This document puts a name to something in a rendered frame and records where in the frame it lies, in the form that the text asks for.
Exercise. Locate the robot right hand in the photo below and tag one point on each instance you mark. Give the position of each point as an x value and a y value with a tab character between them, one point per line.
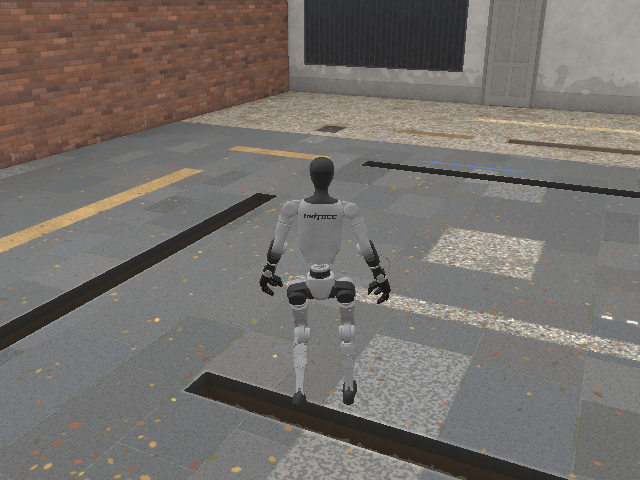
383	287

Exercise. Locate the robot left forearm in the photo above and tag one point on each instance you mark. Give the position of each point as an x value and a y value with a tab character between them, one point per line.
271	263

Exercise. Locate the robot left upper arm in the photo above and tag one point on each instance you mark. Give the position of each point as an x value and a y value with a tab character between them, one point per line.
289	209

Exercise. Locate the robot left hand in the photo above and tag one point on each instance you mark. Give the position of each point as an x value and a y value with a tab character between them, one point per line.
272	281

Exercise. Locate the robot right thigh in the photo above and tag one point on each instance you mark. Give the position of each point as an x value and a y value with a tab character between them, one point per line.
346	298

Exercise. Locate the robot head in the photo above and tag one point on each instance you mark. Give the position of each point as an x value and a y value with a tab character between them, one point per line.
321	172

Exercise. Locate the robot right forearm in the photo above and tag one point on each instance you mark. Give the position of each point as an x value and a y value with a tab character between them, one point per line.
375	265

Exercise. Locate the robot right upper arm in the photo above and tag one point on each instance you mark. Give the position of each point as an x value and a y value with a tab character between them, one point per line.
352	211

